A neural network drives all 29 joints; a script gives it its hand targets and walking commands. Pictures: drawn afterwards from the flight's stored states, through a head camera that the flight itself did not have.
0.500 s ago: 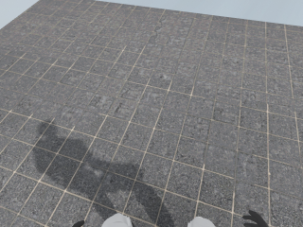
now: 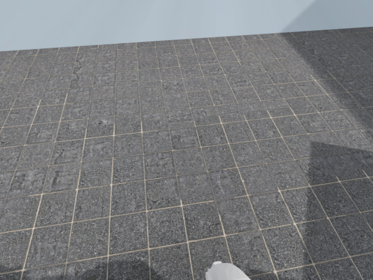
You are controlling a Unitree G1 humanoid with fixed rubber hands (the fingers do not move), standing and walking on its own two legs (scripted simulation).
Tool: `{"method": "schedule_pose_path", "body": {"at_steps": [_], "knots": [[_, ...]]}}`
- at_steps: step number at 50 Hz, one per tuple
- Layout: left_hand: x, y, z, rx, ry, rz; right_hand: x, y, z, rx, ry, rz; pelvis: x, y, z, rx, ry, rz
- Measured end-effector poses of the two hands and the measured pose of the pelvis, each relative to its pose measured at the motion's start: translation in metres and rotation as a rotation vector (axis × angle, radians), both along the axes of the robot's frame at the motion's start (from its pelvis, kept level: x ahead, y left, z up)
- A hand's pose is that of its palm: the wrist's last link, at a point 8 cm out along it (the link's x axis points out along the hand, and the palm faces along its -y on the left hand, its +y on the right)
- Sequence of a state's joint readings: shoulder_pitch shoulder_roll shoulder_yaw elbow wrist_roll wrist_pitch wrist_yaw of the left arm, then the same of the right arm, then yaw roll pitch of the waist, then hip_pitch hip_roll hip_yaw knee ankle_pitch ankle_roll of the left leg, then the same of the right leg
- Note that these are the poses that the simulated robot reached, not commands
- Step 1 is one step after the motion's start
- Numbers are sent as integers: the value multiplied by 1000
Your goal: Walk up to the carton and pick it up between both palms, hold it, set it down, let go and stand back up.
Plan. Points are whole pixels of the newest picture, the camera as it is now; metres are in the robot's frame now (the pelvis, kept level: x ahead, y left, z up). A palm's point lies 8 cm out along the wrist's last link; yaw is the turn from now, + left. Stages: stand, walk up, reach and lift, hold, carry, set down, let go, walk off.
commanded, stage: walk up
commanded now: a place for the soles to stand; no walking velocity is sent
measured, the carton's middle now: out of the picture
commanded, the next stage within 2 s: none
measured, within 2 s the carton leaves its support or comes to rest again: neither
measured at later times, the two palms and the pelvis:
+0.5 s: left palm out of the picture +0.14 +0.07 -0.11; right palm out of the picture -0.11 -0.41 -0.17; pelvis -0.03 -0.13 -0.02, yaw -30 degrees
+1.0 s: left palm (245, 226) +0.28 -0.13 -0.13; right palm out of the picture -0.14 -0.44 -0.10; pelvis +0.02 -0.22 +0.00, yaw -57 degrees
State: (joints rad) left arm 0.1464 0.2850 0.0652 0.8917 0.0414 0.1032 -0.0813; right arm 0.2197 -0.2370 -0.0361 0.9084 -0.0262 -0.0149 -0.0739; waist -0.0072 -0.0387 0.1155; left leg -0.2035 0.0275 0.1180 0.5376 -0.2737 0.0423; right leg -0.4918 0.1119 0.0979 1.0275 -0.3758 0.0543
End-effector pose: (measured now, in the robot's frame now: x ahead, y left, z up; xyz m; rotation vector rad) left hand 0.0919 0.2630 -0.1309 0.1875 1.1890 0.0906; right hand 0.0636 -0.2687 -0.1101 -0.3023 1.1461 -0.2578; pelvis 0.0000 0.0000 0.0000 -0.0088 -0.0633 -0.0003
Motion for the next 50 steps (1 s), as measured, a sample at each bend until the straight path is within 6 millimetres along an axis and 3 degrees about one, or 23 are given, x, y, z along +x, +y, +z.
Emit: {"method": "schedule_pose_path", "body": {"at_steps": [4,9,16,20,23,26,31,41,46,50], "knots": [[30,-15,6,-15,-57,-103,-34,-20,11,-32,-51,-101,-4,-9,2,13,-8,-99],[53,-47,8,-14,-65,-220,-80,-39,4,-14,-58,-218,-12,-30,-1,23,-25,-227],[75,-125,12,27,-72,-384,-154,-78,-36,63,33,-358,-23,-80,-16,67,-41,-361],[70,-169,14,70,-84,-420,-182,-111,-67,112,114,-388,-27,-106,-27,26,-52,-414],[56,-186,16,110,-10,-438,-179,-129,-69,132,71,-443,-26,-118,-23,24,-25,-493],[46,-198,18,135,72,-464,-164,-139,-59,133,-16,-464,-26,-130,-15,13,-7,-543],[53,-225,14,98,96,-509,-146,-144,-34,132,-94,-486,-21,-155,-6,26,6,-634],[120,-313,-14,-70,38,-668,-140,-166,3,1,-226,-671,10,-190,-10,39,18,-770],[158,-358,-7,-64,16,-826,-169,-173,15,-75,-231,-816,18,-204,-5,35,0,-906],[185,-394,0,-41,-12,-925,-203,-166,12,-77,-175,-911,21,-224,-3,21,-15,-986]]}}
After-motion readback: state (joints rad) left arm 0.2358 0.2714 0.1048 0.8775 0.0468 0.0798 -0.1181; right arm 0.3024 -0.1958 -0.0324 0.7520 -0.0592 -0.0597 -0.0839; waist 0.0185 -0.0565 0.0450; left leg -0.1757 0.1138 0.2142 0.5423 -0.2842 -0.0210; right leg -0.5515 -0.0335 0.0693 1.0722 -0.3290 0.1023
